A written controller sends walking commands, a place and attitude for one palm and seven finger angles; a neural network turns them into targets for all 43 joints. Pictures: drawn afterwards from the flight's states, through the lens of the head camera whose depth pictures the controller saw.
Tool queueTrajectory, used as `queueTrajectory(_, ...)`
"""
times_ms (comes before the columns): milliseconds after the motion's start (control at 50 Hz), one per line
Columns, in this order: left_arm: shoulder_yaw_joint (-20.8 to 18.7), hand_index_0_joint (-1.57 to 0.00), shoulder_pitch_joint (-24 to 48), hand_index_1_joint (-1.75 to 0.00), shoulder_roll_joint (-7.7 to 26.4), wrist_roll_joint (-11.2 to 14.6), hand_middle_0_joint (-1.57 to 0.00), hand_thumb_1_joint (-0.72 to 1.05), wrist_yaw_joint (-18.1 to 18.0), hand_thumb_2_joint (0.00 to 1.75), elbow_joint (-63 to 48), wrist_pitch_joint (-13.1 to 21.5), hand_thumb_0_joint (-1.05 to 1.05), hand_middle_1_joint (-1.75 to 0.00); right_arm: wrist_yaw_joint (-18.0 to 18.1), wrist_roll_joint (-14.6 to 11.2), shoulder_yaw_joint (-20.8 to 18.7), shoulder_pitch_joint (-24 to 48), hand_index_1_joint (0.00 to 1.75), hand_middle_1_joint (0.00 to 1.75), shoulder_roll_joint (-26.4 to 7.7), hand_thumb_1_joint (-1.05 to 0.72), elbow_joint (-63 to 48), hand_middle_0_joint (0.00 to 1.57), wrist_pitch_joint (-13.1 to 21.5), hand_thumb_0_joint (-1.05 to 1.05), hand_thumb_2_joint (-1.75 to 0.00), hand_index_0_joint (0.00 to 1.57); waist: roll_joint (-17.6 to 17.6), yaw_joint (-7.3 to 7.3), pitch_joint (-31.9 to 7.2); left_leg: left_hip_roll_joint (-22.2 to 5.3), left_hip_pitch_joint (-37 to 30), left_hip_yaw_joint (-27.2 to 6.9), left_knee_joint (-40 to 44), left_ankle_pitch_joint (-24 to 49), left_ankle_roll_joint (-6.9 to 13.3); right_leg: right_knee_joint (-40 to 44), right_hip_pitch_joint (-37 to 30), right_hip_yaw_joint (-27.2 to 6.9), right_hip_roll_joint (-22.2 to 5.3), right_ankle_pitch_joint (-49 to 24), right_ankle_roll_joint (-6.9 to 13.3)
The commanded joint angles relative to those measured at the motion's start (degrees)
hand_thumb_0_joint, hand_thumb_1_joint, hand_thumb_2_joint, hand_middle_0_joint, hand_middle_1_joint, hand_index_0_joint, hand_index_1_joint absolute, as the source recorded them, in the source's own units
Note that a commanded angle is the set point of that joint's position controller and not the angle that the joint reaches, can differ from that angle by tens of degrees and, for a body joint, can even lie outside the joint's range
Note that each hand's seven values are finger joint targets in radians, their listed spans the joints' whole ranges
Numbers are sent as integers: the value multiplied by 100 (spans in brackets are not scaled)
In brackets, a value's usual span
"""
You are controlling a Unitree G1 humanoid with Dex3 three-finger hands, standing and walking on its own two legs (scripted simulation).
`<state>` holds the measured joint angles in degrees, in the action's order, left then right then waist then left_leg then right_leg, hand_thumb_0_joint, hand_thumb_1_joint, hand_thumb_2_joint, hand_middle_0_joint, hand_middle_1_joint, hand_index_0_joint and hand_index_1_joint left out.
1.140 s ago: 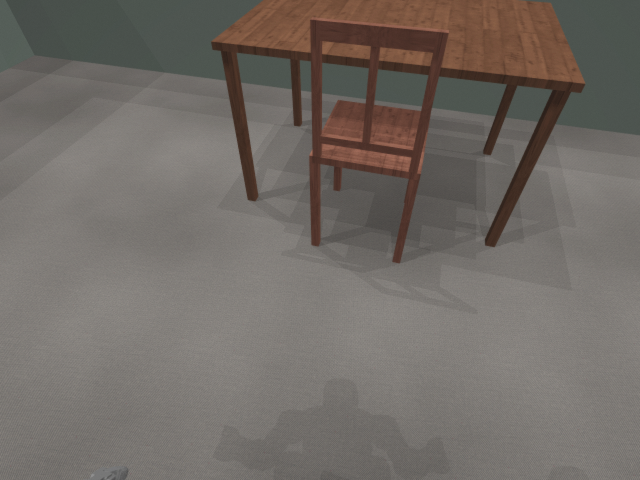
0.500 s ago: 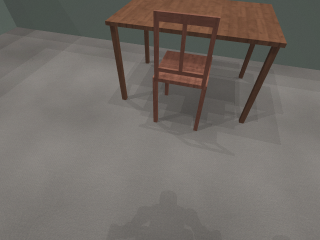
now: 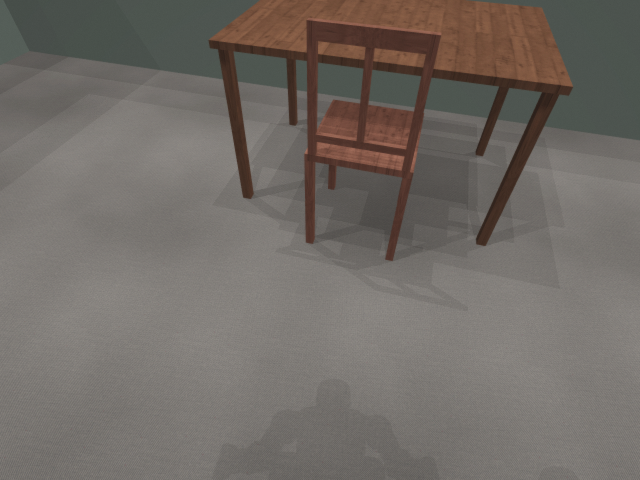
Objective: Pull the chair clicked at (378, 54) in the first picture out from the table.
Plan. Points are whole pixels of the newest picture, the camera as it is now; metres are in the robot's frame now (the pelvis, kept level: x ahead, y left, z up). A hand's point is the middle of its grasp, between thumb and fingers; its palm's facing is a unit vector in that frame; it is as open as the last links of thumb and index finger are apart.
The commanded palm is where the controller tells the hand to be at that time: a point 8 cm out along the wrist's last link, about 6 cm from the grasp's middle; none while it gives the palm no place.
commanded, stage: look at it before walking up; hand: left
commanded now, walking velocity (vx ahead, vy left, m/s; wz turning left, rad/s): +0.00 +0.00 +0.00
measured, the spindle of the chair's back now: (364, 97) +1.17 -0.07 -0.08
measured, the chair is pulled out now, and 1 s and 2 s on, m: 0.00 0.00 0.00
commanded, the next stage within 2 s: walk to a spot facing it in 0.40 s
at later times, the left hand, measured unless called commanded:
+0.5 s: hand out of the picture +0.07 +0.24 -0.16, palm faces -0.02 -0.94 -0.33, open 7.4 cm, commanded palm none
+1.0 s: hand out of the picture +0.10 +0.14 -0.18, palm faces -0.03 -0.98 -0.19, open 7.4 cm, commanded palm none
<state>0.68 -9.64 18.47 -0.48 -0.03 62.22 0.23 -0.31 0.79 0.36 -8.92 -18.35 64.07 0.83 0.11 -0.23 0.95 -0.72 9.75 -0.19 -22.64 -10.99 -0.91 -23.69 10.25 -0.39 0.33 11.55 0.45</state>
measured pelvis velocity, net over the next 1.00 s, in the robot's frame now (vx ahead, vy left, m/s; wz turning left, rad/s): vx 0.10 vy -0.04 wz -0.12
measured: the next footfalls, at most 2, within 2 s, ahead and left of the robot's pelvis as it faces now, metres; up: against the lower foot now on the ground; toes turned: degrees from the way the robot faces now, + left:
left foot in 1.38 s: +0.44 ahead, +0.07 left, +0.00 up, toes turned -4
right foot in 1.84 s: +0.44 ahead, -0.18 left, +0.00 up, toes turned -27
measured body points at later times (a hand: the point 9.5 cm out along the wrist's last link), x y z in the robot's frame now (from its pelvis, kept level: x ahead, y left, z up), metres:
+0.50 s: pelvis +0.01 +0.00 +0.00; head +0.00 +0.00 +0.45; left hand +0.07 +0.29 -0.13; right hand +0.08 -0.29 -0.13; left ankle +0.02 +0.13 -0.74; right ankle +0.02 -0.11 -0.74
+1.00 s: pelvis +0.10 -0.04 -0.02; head +0.10 -0.05 +0.43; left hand +0.10 +0.19 -0.17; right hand +0.01 -0.25 -0.18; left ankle +0.04 +0.10 -0.68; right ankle +0.08 -0.11 -0.74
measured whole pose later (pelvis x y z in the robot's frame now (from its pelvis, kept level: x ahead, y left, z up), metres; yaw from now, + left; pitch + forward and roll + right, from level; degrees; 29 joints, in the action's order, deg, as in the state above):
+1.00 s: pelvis +0.10 -0.04 -0.02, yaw -7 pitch -2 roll +0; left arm -2.1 -21.4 8.2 -0.8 0.0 60.9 3.7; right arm -0.4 1.3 -1.8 -22.7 -9.4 67.8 0.6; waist -1.2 -1.2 1.8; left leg -5.4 19.2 4.2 -60.5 -24.6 0.0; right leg -35.3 13.5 5.7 1.2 20.4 4.2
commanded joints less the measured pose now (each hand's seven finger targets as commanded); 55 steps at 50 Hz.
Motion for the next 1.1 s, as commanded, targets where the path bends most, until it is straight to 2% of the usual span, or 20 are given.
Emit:
queueTrajectory(0,-250,-20,180,-30,1174,-16,-20,90,-61,90,-325,134,0,-30,106,-20,-226,270,30,30,-1141,-90,-355,20,133,0,-90,20,-61,0,-173,-592,-35,-565,460,420,230,519,25,-647,-670,-227,136)
queueTrajectory(480,-254,-20,174,-30,1205,-18,-20,90,-64,90,-303,155,0,-30,110,-28,-216,371,30,30,-1151,-90,-339,20,118,0,-90,20,7,5,-182,-606,-219,-489,509,543,199,644,-72,-670,-700,-511,131)
queueTrajectory(520,-118,-20,-224,-30,524,-17,-20,90,-79,90,-118,40,0,-30,85,18,-60,-1,30,30,-445,-90,-171,20,32,0,-90,20,77,-7,-230,-535,-231,-287,355,-176,96,617,-22,-696,-640,419,64)
queueTrajectory(580,-202,-20,-496,-30,577,-66,-20,90,-3,90,-142,-51,0,-30,58,66,-121,-263,30,30,-417,-90,-189,20,-20,0,-90,20,292,-49,425,-368,452,-136,134,-1856,133,739,454,-1055,-580,2203,239)
queueTrajectory(620,-265,-20,-633,-30,543,-67,-20,90,34,90,-211,-49,0,-30,56,76,-166,-396,30,30,-391,-90,-258,20,15,0,-90,20,227,-23,623,-367,537,-86,-40,-1995,179,607,731,-1232,-546,2415,393)
queueTrajectory(680,-320,-20,-721,-30,314,-71,-20,90,78,90,-348,1,0,-30,82,70,-255,-791,30,30,-426,-90,-266,20,98,0,-90,20,-268,91,747,-726,271,-493,209,-2343,419,-184,1260,-957,-223,2151,441)
queueTrajectory(720,-328,-20,-642,-30,5,-84,-20,90,106,90,-508,76,0,-30,116,60,-373,-1208,30,30,-609,-90,-240,20,158,0,-90,20,-947,228,690,-1478,-261,-1404,884,-2613,834,-1516,1904,-205,174,1498,294)
queueTrajectory(740,-330,-20,-399,-30,-57,-86,-20,90,115,90,-640,109,0,-30,126,28,-430,-1385,30,30,-681,-90,-232,20,200,0,-90,20,-1125,310,772,-1930,-510,-1783,1149,-2404,1122,-2107,2352,85,49,1453,206)
queueTrajectory(760,-341,-20,-201,-30,-129,-92,-20,90,125,90,-739,139,0,-30,130,37,-442,-1509,30,30,-569,-90,-226,20,243,0,-90,20,-1059,370,847,-2078,-714,-1774,1191,-1713,1278,-2393,2643,62,-164,1624,174)
queueTrajectory(800,-368,-20,-228,-30,-305,-85,-20,90,153,90,-755,199,0,-30,145,74,-421,-1460,30,30,-363,-90,-208,20,296,0,-90,20,-809,239,821,-2010,-591,-1128,874,-343,1193,-2127,2275,164,-406,1648,158)
queueTrajectory(820,-371,-20,-556,-30,-405,-71,-20,90,170,90,-645,216,0,-30,156,76,-403,-1275,30,30,-329,-90,-218,20,305,0,-90,20,-770,48,589,-1853,-335,-645,590,8,1017,-1614,1561,292,-390,1376,163)
queueTrajectory(840,-399,-20,-1083,-30,-451,-72,-20,90,183,90,-444,235,0,-30,158,66,-393,-1090,30,30,-266,-90,-218,20,304,0,-90,20,-426,-217,375,-1554,172,-112,1,35,756,-933,503,512,-241,756,186)
queueTrajectory(860,-466,-20,-1931,-30,-307,-99,-20,90,151,90,-141,263,0,-30,145,40,-368,-987,30,30,-122,-90,-235,20,311,0,-90,20,164,-592,92,-1069,927,426,-1234,-106,487,-364,-787,253,-232,469,291)
queueTrajectory(880,-622,-20,-2811,-30,342,-119,-20,90,45,90,132,348,0,-30,85,-39,-291,-823,30,30,284,-90,-452,20,360,0,-90,20,1988,-863,-43,-294,2486,1106,-3096,-1332,154,646,-1765,-2113,-1666,1109,830)
queueTrajectory(900,-610,-20,-3185,-30,483,-3,-20,90,-33,90,210,357,0,-30,55,1,-314,-412,30,30,194,-90,-690,20,381,0,-90,20,1695,-895,-21,-251,3065,675,-4070,-2132,166,1231,-1726,-3348,-2271,959,1243)
queueTrajectory(920,-577,-20,-2886,-30,314,-26,-20,90,-70,90,185,354,0,-30,45,13,-360,-138,30,30,256,-90,-668,20,364,0,-90,20,1013,-776,325,-469,3283,309,-4544,-1704,184,1237,-1259,-3188,-2207,1006,1360)
queueTrajectory(940,-539,-20,-2556,-30,112,-40,-20,90,-97,90,85,355,0,-30,36,21,-367,-108,30,30,335,-90,-639,20,341,0,-90,20,504,-592,557,-632,3375,246,-4722,-1336,172,1223,-988,-2885,-2157,1014,1378)
queueTrajectory(960,-474,-20,-2251,-30,-109,-70,-20,90,-119,90,-4,366,0,-30,18,57,-374,-199,30,30,444,-90,-562,20,321,0,-90,20,304,-419,726,-769,3281,182,-4621,-984,129,1226,-606,-2382,-1985,786,1300)
queueTrajectory(1020,-386,-20,-2038,-30,-395,-89,-20,90,-129,90,-14,440,0,-30,-22,78,-402,-528,30,30,653,-90,-429,20,185,0,-90,20,356,-83,661,-773,2948,345,-4258,-368,-24,1349,-204,-1389,-1546,-129,1107)
queueTrajectory(1080,-391,-20,-2079,-30,-412,-93,-20,90,-140,90,50,519,0,-30,-84,57,-436,-388,30,30,697,-90,-554,20,146,0,-90,20,431,-22,629,-770,3072,403,-3803,56,-83,1455,-327,-1013,-1379,-434,1067)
